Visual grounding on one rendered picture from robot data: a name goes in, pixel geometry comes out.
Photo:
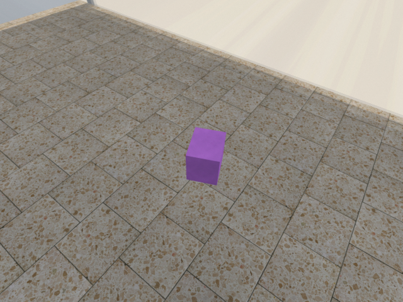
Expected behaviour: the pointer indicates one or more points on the carton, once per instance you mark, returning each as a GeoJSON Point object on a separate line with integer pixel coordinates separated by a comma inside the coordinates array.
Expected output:
{"type": "Point", "coordinates": [204, 155]}

